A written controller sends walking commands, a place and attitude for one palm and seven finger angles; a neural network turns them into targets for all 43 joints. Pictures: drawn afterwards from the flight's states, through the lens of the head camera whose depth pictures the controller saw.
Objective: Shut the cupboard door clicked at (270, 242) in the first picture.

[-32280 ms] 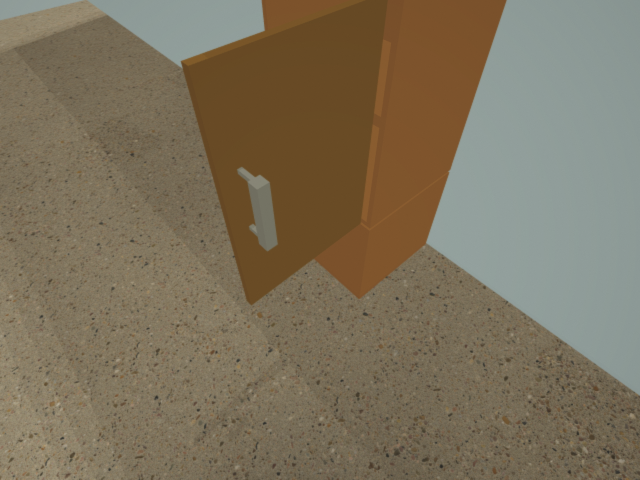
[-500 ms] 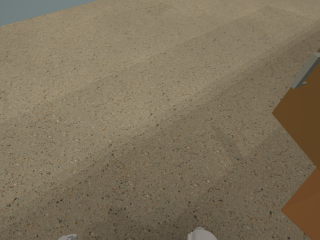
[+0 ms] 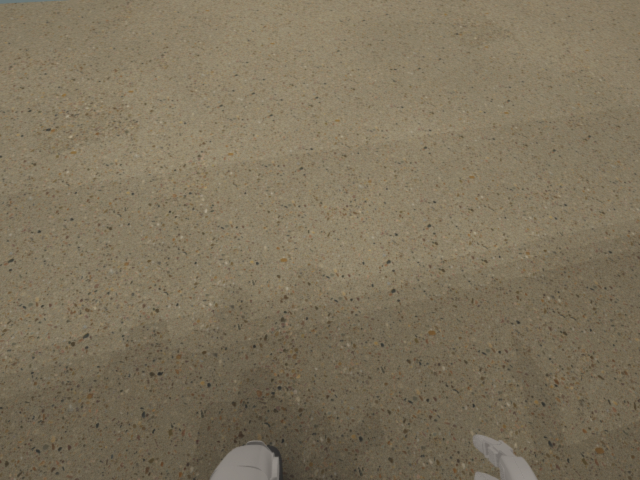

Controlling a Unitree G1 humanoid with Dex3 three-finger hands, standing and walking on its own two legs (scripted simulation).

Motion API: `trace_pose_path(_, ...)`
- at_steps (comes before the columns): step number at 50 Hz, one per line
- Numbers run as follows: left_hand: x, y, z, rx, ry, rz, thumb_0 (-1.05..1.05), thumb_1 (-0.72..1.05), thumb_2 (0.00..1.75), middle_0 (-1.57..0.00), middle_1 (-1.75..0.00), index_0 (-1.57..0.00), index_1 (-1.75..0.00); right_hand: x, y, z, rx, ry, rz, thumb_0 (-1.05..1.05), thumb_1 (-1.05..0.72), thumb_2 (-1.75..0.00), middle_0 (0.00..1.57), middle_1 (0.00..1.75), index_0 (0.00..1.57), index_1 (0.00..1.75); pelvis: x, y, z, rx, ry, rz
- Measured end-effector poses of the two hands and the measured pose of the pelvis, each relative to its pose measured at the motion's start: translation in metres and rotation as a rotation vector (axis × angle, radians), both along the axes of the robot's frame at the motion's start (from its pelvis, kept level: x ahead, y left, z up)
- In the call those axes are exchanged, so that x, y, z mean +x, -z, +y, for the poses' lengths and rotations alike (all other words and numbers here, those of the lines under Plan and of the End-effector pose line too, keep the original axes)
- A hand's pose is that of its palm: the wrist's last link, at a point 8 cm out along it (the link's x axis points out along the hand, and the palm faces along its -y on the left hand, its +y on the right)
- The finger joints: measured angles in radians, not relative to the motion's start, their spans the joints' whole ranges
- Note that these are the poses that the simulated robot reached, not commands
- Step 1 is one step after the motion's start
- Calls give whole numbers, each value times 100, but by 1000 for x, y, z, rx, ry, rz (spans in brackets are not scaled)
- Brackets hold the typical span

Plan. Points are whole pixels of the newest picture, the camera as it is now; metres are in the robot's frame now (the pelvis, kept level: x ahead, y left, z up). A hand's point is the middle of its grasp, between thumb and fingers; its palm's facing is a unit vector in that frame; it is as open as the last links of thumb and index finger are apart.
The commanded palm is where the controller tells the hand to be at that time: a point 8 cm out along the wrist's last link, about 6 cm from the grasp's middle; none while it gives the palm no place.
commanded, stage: walk to a spot facing it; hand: left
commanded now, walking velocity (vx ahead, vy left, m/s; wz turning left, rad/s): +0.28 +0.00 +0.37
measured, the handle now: out of the picture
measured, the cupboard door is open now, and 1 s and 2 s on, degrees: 69 69 69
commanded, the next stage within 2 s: turn to face it in 0.08 s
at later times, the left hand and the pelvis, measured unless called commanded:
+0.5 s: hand (226, 374) +0.26 +0.17 -0.16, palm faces -0.02 -0.97 -0.24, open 7.4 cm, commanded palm none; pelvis +0.17 -0.02 -0.01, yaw -3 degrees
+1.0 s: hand (214, 309) +0.37 +0.21 -0.16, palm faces -0.26 -0.94 -0.22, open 7.4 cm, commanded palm none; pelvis +0.23 +0.03 +0.01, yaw -20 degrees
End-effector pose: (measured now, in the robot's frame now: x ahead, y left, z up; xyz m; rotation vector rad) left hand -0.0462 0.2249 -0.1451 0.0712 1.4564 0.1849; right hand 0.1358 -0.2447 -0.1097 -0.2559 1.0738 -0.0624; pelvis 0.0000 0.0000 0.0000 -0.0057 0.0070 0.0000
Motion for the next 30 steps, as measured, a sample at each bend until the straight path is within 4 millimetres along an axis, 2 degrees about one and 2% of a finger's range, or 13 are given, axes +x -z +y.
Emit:
trace_pose_path(2, 5, 10, 14, -2, -17, 41, 1, 90, 90, -21, -30, -20, -30, 33, 5, 10, -17, -25, -67, 0, -91, -89, 19, 30, 19, 29, 17, 12, 11, -14, -13, -4)
trace_pose_path(5, 39, 11, 34, 32, -22, 27, 1, 91, 90, -21, -30, -20, -30, 52, 3, 22, -27, -38, -71, 0, -91, -89, 19, 30, 20, 29, 37, 10, 16, -9, -27, -14)
trace_pose_path(9, 110, -5, 51, 75, -14, -106, 1, 91, 90, -20, -30, -20, -30, 51, 3, 31, -17, -27, 12, 0, -91, -89, 20, 30, 20, 29, 64, -3, 18, -4, -53, -12)
trace_pose_path(12, 164, -20, 54, 98, 3, -203, 1, 91, 90, -20, -30, -19, -30, 44, 5, 31, -4, 14, 79, 0, -92, -89, 20, 30, 20, 30, 87, -11, 16, 2, -64, -13)
trace_pose_path(16, 226, -31, 43, 108, 41, -276, 1, 91, 90, -20, -30, -19, -30, 35, 11, 20, 6, 67, 165, 0, -93, -89, 20, 30, 20, 30, 117, -14, 9, 13, -53, -23)
trace_pose_path(20, 274, -30, 19, 101, 99, -295, 0, 91, 90, -20, -30, -19, -30, 30, 28, 7, 34, 135, 239, 0, -92, -89, 20, 30, 20, 30, 149, -6, -5, 27, -7, -39)
trace_pose_path(22, 291, -22, 7, 102, 130, -295, 0, 91, 90, -20, -30, -19, -30, 33, 42, -2, 49, 175, 261, 0, -92, -89, 20, 30, 20, 30, 165, 4, -13, 37, 24, -39)
trace_pose_path(24, 300, -19, -4, 93, 155, -274, 0, 91, 90, -20, -30, -19, -30, 38, 49, -9, 52, 208, 277, 0, -92, -89, 20, 30, 20, 30, 171, 7, -16, 21, 45, -36)
trace_pose_path(28, 307, -22, -21, 70, 170, -214, 0, 91, 90, -20, -30, -20, -30, 56, 38, -18, 45, 244, 261, 1, -91, -89, 20, 30, 20, 29, 182, -3, -20, 19, 82, -18)
trace_pose_path(30, 312, -24, -22, 72, 172, -197, 0, 92, 90, -21, -30, -20, -30, 68, 30, -21, 41, 254, 238, 1, -91, -89, 20, 30, 20, 29, 188, -8, -21, 22, 100, -5)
